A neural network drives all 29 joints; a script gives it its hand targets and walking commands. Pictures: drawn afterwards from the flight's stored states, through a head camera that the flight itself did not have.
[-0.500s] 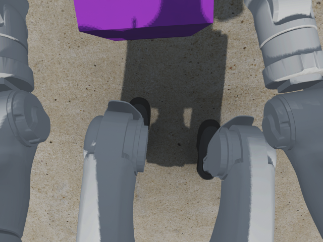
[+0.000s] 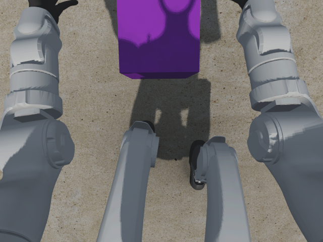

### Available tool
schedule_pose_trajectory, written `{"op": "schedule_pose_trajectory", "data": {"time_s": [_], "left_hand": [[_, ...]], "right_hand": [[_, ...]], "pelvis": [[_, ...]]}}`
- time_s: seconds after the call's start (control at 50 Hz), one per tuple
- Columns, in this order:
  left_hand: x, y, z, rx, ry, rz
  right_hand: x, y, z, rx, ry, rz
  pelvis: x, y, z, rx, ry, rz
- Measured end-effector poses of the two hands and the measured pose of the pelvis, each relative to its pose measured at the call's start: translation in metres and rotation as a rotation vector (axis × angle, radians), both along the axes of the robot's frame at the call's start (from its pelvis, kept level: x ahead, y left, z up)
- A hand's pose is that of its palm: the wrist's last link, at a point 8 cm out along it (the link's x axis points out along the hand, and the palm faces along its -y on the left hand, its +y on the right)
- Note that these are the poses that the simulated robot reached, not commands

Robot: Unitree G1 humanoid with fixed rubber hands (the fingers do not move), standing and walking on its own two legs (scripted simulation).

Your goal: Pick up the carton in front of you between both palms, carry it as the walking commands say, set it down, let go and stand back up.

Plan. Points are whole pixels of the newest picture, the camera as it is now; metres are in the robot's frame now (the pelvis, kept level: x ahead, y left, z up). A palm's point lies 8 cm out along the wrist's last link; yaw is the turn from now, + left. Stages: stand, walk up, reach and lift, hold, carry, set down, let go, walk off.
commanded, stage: set down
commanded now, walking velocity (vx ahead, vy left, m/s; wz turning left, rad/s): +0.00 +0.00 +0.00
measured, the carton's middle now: (158, 44) +0.53 +0.12 -0.38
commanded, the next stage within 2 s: let go in 0.38 s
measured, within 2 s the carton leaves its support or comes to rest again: neither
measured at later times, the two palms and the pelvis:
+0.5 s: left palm out of the picture +0.49 +0.33 +0.04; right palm out of the picture +0.57 -0.06 +0.03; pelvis +0.04 +0.00 +0.13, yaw +2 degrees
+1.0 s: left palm out of the picture +0.33 +0.28 +0.14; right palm out of the picture +0.40 -0.15 +0.13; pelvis +0.09 +0.01 +0.23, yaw +4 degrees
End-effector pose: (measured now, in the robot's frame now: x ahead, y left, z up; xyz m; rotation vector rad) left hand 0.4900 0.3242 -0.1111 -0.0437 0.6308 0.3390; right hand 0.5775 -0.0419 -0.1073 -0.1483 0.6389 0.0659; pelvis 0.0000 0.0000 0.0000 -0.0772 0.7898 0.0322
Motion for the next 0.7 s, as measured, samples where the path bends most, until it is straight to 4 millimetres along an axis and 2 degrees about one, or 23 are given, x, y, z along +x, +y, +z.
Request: {"op": "schedule_pose_trajectory", "data": {"time_s": [0.1,0.2,0.3,0.5,0.58,0.7], "left_hand": [[0.001,0.008,0.025,0.006,-0.01,0.007],[-0.003,0.011,0.053,0.009,0.016,-0.005],[0.001,0.012,0.094,0.008,-0.006,-0.015],[-0.001,0.001,0.15,0.018,0.01,-0.045],[-0.016,-0.008,0.16,0.036,0.065,-0.099],[-0.062,-0.023,0.175,0.057,0.148,-0.185]], "right_hand": [[0.002,-0.004,0.021,-0.011,-0.005,0.012],[-0.001,-0.009,0.046,-0.008,0.003,0.011],[-0.004,-0.012,0.081,-0.022,0.005,0.018],[-0.008,-0.019,0.139,-0.02,0.007,0.002],[-0.031,-0.034,0.155,-0.073,0.018,-0.011],[-0.091,-0.062,0.174,-0.118,0.078,-0.042]], "pelvis": [[0.009,0.0,0.021,-0.001,0.03,0.001],[0.017,0.0,0.052,0.002,0.028,0.008],[0.026,0.001,0.082,0.005,0.024,0.008],[0.037,0.004,0.134,0.013,-0.009,0.018],[0.044,0.007,0.154,0.015,-0.021,0.012],[0.055,0.011,0.183,0.032,-0.11,0.006]]}}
